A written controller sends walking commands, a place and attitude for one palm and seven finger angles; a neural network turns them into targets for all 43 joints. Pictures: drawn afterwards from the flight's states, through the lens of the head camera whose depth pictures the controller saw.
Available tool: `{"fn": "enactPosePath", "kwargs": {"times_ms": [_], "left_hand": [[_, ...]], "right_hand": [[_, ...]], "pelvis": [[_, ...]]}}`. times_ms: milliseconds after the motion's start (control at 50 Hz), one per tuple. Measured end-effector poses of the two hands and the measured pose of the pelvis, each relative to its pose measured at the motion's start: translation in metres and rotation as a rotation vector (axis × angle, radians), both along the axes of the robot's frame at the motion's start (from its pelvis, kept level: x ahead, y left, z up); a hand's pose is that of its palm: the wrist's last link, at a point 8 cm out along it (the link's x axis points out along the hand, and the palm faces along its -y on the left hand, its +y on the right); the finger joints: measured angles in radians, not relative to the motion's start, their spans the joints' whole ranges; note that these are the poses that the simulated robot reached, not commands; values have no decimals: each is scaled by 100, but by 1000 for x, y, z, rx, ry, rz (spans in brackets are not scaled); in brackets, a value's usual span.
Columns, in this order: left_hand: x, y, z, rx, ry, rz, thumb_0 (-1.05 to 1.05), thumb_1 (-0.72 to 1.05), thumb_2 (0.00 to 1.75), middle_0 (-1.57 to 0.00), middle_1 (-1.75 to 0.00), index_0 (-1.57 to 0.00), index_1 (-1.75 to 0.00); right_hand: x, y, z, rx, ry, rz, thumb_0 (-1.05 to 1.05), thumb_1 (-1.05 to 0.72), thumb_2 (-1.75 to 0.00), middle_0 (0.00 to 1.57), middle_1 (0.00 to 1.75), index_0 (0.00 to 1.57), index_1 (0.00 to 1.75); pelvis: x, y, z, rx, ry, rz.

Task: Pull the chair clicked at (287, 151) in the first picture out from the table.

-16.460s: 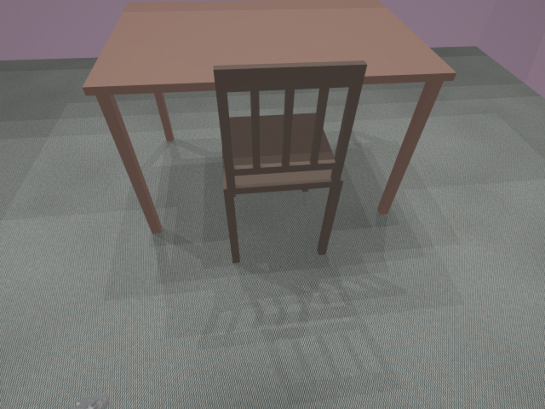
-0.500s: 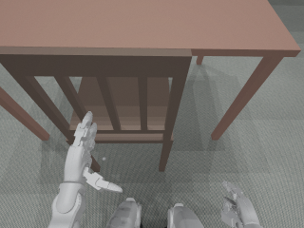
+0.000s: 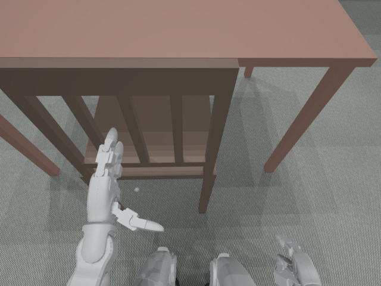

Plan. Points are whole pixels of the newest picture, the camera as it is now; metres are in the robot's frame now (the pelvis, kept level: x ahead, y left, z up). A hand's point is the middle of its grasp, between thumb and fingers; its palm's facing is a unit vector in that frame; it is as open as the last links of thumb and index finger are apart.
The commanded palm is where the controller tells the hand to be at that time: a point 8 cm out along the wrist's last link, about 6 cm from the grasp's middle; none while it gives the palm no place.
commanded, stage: aim the fingers beside a spindle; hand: left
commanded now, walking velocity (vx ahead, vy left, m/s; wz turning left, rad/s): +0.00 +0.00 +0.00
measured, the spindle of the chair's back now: (136, 132) +0.44 +0.14 +0.02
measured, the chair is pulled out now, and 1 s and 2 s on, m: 0.00 0.00 0.00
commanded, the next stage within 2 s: none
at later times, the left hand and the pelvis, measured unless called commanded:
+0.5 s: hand (143, 203) +0.28 +0.11 +0.00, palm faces +0.01 -1.00 +0.02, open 16.9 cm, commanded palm +0.26 +0.17 +0.03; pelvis +0.00 -0.01 +0.00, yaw +0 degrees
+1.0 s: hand (122, 184) +0.29 +0.14 +0.07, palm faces +0.13 -0.99 -0.04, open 16.9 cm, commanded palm +0.26 +0.17 +0.03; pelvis +0.00 -0.01 +0.00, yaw +0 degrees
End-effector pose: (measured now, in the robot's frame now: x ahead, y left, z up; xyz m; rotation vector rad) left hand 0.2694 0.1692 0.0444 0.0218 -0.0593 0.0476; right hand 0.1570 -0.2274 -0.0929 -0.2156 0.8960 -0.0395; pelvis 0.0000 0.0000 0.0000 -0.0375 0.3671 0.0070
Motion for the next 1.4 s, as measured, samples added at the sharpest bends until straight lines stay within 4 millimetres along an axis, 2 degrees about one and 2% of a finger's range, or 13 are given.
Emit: {"fn": "enactPosePath", "kwargs": {"times_ms": [100,200,360,520,680,820,860,1020,1080,1200,1260,1340,1400], "left_hand": [[-4,11,-13,2,87,21,-1,-50,30,-6,-8,-6,-8],[-15,-8,-39,-58,180,-60,-1,-50,30,-5,-8,-6,-8],[-3,1,10,18,-59,4,-1,-50,30,-6,-8,-6,-8],[-12,-7,-47,-54,223,-49,-1,-50,30,-5,-8,-6,-8],[-11,12,20,23,-96,26,-1,-50,30,-6,-8,-6,-8],[-8,-15,-50,-55,234,-93,-1,-50,30,-5,-8,-6,-8],[-12,-24,-55,-69,247,-108,-1,-50,30,-5,-8,-6,-8],[-3,23,28,47,-130,81,-1,-50,30,-6,-8,-7,-8],[2,17,7,21,8,22,-1,-50,30,-5,-8,-6,-8],[-17,-39,-59,-102,296,-156,-1,-50,30,-5,-8,-6,-8],[-17,-27,-34,-61,160,-88,-2,-50,30,-6,-8,-6,-8],[-9,21,27,47,-105,94,-2,-50,30,-7,-8,-7,-8],[-3,32,34,53,-111,116,-1,-50,30,-6,-8,-6,-8]], "right_hand": [[1,0,2,16,10,8,1,-90,-90,20,30,20,30],[6,-7,6,-23,-15,0,1,-90,-90,21,30,20,30],[13,-9,6,-17,-37,15,1,-90,-90,20,30,20,30],[8,-8,5,-5,-25,-3,1,-90,-90,21,30,20,30],[4,-9,3,-10,-19,13,1,-90,-90,20,30,20,30],[2,-9,1,-1,-17,-6,1,-90,-90,21,30,20,30],[1,-11,3,-19,-25,-18,1,-90,-90,21,30,20,30],[-2,-7,-1,1,2,0,1,-90,-90,20,30,19,30],[0,-3,-2,28,8,5,1,-90,-90,20,30,20,30],[5,-6,8,-13,-33,-22,1,-90,-90,21,30,20,30],[6,-10,11,-34,-46,-39,1,-90,-90,21,30,20,30],[6,-8,6,-9,-27,-17,1,-90,-90,20,30,20,30],[6,-3,1,28,-13,12,1,-90,-90,20,30,19,30]], "pelvis": [[2,-2,3,2,-4,6],[2,-4,0,-3,0,11],[1,-5,1,0,-6,11],[0,-7,0,5,0,4],[0,-7,2,-2,-11,14],[-4,-5,-2,2,0,9],[-4,-5,-3,2,6,1],[0,-5,1,0,-3,8],[0,-3,3,-1,-10,15],[1,-3,1,3,8,1],[2,-5,0,8,6,-8],[3,-6,2,4,-5,3],[3,-4,4,-1,-9,15]]}}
